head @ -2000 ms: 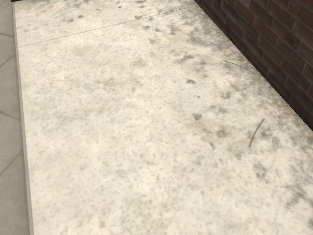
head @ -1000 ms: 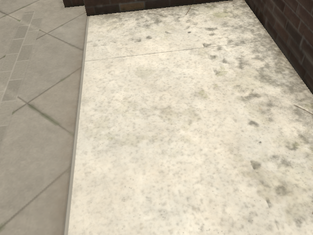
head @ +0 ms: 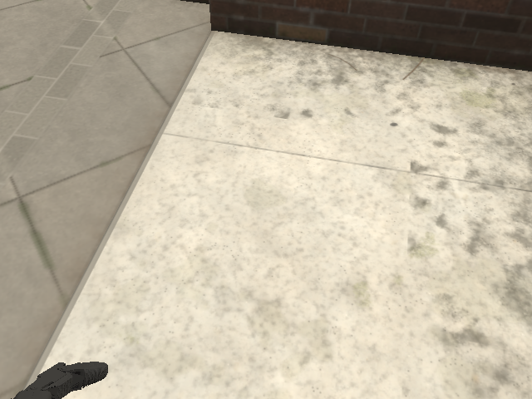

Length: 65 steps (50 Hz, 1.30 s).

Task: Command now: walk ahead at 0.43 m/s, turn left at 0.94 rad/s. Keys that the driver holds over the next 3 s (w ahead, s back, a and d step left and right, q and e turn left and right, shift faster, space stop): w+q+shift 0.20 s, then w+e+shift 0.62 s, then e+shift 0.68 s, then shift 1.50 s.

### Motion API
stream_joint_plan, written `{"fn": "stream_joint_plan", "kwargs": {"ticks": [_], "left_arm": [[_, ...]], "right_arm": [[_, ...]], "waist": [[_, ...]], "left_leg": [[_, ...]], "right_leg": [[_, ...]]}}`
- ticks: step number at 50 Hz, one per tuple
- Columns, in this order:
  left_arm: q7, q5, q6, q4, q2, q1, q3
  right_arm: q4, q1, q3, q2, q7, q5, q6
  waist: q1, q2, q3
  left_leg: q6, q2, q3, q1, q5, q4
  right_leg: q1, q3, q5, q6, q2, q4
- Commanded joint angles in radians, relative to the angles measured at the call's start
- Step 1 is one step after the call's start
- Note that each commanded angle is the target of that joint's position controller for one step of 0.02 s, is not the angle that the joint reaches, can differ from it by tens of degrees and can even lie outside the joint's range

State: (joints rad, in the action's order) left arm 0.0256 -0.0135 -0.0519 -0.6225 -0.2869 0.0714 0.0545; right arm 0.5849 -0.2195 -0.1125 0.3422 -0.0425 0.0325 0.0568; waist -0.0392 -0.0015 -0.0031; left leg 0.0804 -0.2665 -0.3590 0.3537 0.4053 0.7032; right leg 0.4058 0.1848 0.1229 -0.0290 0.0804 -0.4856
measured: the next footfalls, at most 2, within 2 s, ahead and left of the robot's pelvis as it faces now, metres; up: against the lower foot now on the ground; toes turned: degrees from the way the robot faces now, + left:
left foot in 0.48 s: +0.26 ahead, +0.21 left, +0.00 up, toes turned +12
right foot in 0.90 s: +0.73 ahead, +0.07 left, +0.00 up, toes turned -11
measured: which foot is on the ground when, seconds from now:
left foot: up 0.00-0.46, down 0.48-0.90, up 0.92-1.00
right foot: down 0.00-0.48, up 0.50-0.88, down 0.90-1.00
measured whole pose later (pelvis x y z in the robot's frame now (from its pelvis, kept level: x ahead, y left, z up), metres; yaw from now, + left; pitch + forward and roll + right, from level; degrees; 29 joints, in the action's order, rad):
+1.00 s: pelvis +0.60 +0.10 -0.03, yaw -14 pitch +0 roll +0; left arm -0.04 0.00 -0.03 -0.71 -0.32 0.18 0.06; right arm 0.75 -0.30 0.00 0.23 -0.02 0.00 -0.10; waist -0.01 0.03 -0.10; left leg -0.05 -0.01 -0.04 0.25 0.45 1.48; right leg 0.49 -0.10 0.22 0.21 0.19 -0.70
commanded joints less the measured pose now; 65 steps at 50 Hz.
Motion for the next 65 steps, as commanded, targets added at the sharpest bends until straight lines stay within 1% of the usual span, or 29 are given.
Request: {"fn": "stream_joint_plan", "kwargs": {"ticks": [1,3,5,6,10,15,17,20,22,24,25,26,28,31,39,41,43,44,45,46,47,48,49,50,54,57,61,64,65], "left_arm": [[-0.007,0.038,-0.022,0.056,-0.203,0.122,0.068],[0.007,0.013,-0.024,0.077,-0.137,0.073,0.051],[0.012,0.001,-0.018,0.064,-0.145,0.110,0.043],[0.004,0.058,-0.008,0.019,-0.156,0.161,0.031],[-0.022,0.046,-0.027,-0.008,-0.170,0.168,0.034],[-0.030,0.029,-0.057,-0.101,-0.172,0.311,0.034],[-0.031,0.018,-0.048,-0.120,-0.171,0.310,0.033],[-0.033,0.032,-0.033,-0.140,-0.194,0.347,0.038],[-0.040,0.039,-0.018,-0.163,-0.220,0.370,0.048],[-0.051,0.030,-0.030,-0.154,-0.163,0.319,0.028],[-0.053,0.014,-0.049,-0.077,-0.011,0.289,-0.009],[-0.046,0.003,-0.048,-0.056,-0.066,0.224,0.006],[-0.060,0.016,-0.028,-0.078,-0.089,0.200,0.014],[-0.091,0.042,0.017,-0.110,-0.053,0.213,0.012],[-0.132,0.035,0.038,0.009,-0.019,-0.072,-0.027],[-0.131,0.029,0.041,0.017,-0.023,-0.077,-0.033],[-0.116,0.036,0.036,-0.043,-0.072,0.140,-0.019],[-0.102,0.042,0.032,-0.111,-0.118,0.370,0.006],[-0.075,0.044,0.026,-0.166,-0.159,0.508,0.032],[-0.042,0.018,0.035,-0.163,-0.224,0.423,0.059],[-0.046,0.052,0.043,-0.114,-0.364,0.389,0.090],[-0.048,0.001,0.023,-0.009,-0.298,0.323,0.083],[-0.052,-0.006,0.001,0.000,-0.257,0.249,0.075],[-0.055,-0.015,-0.014,0.017,-0.209,0.154,0.063],[-0.033,-0.013,-0.017,0.044,-0.154,0.051,0.048],[0.013,-0.024,0.037,0.017,-0.183,0.101,0.068],[0.044,-0.035,0.092,0.006,-0.159,0.154,0.071],[0.035,-0.016,0.089,0.053,-0.102,0.073,0.058],[0.023,-0.005,0.089,0.069,-0.041,0.093,0.037]], "right_arm": [[-0.126,-0.021,0.026,0.030,0.032,0.009,-0.046],[-0.080,-0.008,0.000,0.140,0.030,-0.011,-0.050],[-0.074,-0.015,0.011,0.101,0.034,-0.027,-0.049],[-0.088,0.067,0.016,0.104,0.089,-0.137,-0.032],[-0.079,0.021,0.023,0.079,0.127,-0.077,-0.013],[-0.071,0.084,0.032,0.062,0.112,-0.087,-0.035],[-0.075,0.134,0.042,0.069,0.124,-0.090,-0.044],[-0.091,0.231,0.063,0.037,0.134,-0.060,-0.069],[-0.070,0.161,0.061,0.044,0.119,-0.054,-0.085],[0.047,-0.238,0.023,0.125,0.074,-0.078,-0.121],[0.053,-0.394,-0.005,0.261,0.048,-0.110,-0.130],[0.040,-0.369,0.000,0.251,0.036,-0.099,-0.133],[0.046,-0.208,0.038,0.110,0.036,-0.091,-0.134],[0.077,-0.164,0.067,0.020,0.033,-0.065,-0.142],[0.196,-0.190,0.070,0.005,0.026,-0.061,-0.174],[0.214,-0.215,0.061,0.064,0.014,-0.059,-0.175],[0.206,-0.176,0.039,0.136,-0.007,-0.061,-0.155],[0.189,-0.125,0.030,0.163,-0.011,-0.062,-0.142],[0.182,-0.107,0.031,0.146,0.003,-0.052,-0.138],[0.164,-0.103,0.051,0.037,0.028,-0.060,-0.142],[0.067,-0.242,0.065,0.024,0.023,-0.030,-0.142],[0.005,-0.109,0.072,0.085,0.021,-0.028,-0.205],[-0.024,-0.046,0.065,0.090,0.017,-0.003,-0.221],[-0.010,-0.031,0.061,0.090,0.007,-0.014,-0.217],[-0.024,-0.020,0.043,0.078,0.002,-0.061,-0.166],[-0.067,0.094,0.068,-0.011,0.000,-0.062,-0.155],[-0.099,0.209,0.054,0.008,0.021,-0.029,-0.148],[-0.065,0.120,0.025,0.056,0.020,-0.036,-0.159],[-0.039,0.017,0.025,0.062,0.010,-0.055,-0.159]], "waist": [[0.029,0.310,0.133],[0.048,0.184,0.042],[0.056,0.119,0.010],[0.068,-0.032,-0.028],[0.034,0.120,-0.013],[0.069,0.111,-0.054],[0.067,0.152,-0.064],[0.117,0.185,-0.112],[0.086,0.183,-0.106],[-0.136,0.000,0.127],[-0.183,-0.317,0.275],[-0.177,-0.242,0.248],[-0.067,-0.088,0.064],[0.000,-0.157,-0.039],[0.050,-0.054,-0.178],[0.069,-0.063,-0.130],[0.188,-0.092,-0.004],[0.288,-0.092,0.111],[0.323,-0.029,0.174],[0.219,0.199,0.096],[0.125,0.261,0.351],[0.181,0.091,0.457],[0.113,-0.046,0.254],[0.040,-0.171,0.132],[-0.043,-0.125,-0.029],[0.009,-0.042,0.073],[0.068,0.085,0.124],[-0.003,0.130,0.136],[-0.022,0.028,0.252]], "left_leg": [[-0.016,0.146,0.105,0.510,0.154,0.355],[-0.074,0.235,0.193,0.530,-0.016,0.487],[-0.091,0.274,0.269,0.533,-0.101,0.615],[-0.084,0.254,0.277,0.479,-0.168,0.621],[-0.101,0.274,0.260,0.507,-0.287,0.641],[-0.095,0.236,0.172,0.543,-0.301,0.392],[-0.100,0.311,0.313,0.457,-0.290,0.188],[-0.082,0.297,0.396,0.184,-0.152,-0.068],[-0.052,0.250,0.428,0.013,-0.068,-0.173],[-0.026,0.305,0.337,-0.557,-0.077,-0.203],[0.007,0.649,-0.129,-0.801,0.428,-0.347],[0.022,0.707,-0.415,-0.669,0.498,-0.496],[0.006,0.631,-0.094,-0.490,0.240,-0.455],[-0.028,0.533,0.198,-0.353,-0.077,-0.514],[-0.067,0.452,0.612,-0.296,-0.733,-0.612],[-0.080,0.464,0.650,-0.331,-1.232,-0.526],[-0.087,0.490,0.637,-0.373,-1.546,-0.208],[-0.081,0.505,0.606,-0.314,-1.540,0.071],[-0.087,0.451,0.600,-0.182,-1.136,0.391],[-0.116,0.243,0.579,0.134,0.047,0.774],[-0.148,0.187,0.384,0.399,0.179,1.107],[-0.137,0.191,0.165,0.418,0.141,1.060],[-0.117,0.225,0.172,0.467,0.093,0.930],[-0.120,0.276,0.183,0.422,0.045,0.827],[-0.172,0.318,0.241,0.187,-0.023,0.449],[-0.188,0.202,0.314,0.081,-0.247,0.125],[-0.182,0.120,0.290,-0.043,-0.470,-0.156],[-0.141,0.196,0.213,-0.152,-0.596,-0.342],[-0.062,0.368,0.108,-0.387,-0.750,-0.338]], "right_leg": [[-0.489,0.640,0.744,0.225,-0.459,0.287],[-0.389,0.443,0.637,0.171,-0.377,0.278],[-0.318,0.262,0.536,0.130,-0.310,0.285],[-0.178,0.194,0.521,0.141,-0.311,0.327],[-0.186,0.046,0.461,0.114,-0.294,0.338],[-0.294,0.060,0.446,0.186,-0.334,0.370],[-0.303,0.029,0.409,0.190,-0.314,0.398],[-0.193,0.001,0.342,0.190,-0.295,0.423],[-0.183,0.015,0.191,0.220,-0.321,0.342],[0.039,-0.118,-0.117,0.192,-0.200,-0.189],[0.358,-0.190,0.333,0.149,-0.072,-0.603],[0.458,-0.073,0.336,0.168,-0.028,-0.768],[0.468,-0.087,0.168,0.158,-0.144,-0.797],[0.424,-0.128,0.096,0.113,-0.195,-0.775],[0.364,-0.316,-0.116,0.157,-0.144,-0.444],[0.176,-0.409,-0.117,0.203,-0.059,-0.339],[-0.057,-0.413,-0.071,0.225,0.022,-0.286],[-0.299,-0.360,-0.078,0.248,0.045,-0.251],[-0.524,-0.262,-0.175,0.270,0.025,-0.128],[-0.643,-0.073,-0.442,0.288,-0.101,-0.141],[-0.930,0.415,-0.743,0.537,-0.365,-0.090],[-0.907,0.621,-0.300,0.550,-0.367,0.100],[-0.726,0.580,-0.135,0.503,-0.339,0.185],[-0.521,0.511,-0.134,0.450,-0.299,0.210],[-0.023,0.185,-0.569,0.356,-0.113,0.198],[0.005,0.080,-0.687,0.240,0.021,0.083],[-0.025,0.184,-0.337,0.110,0.045,0.002],[-0.110,0.243,-0.156,0.084,0.056,-0.206],[-0.046,0.156,0.152,0.045,0.094,-0.466]]}}
Over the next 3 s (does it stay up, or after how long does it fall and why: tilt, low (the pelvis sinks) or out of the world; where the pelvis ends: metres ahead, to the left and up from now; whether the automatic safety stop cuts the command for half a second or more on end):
stays up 0.86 0.10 0.01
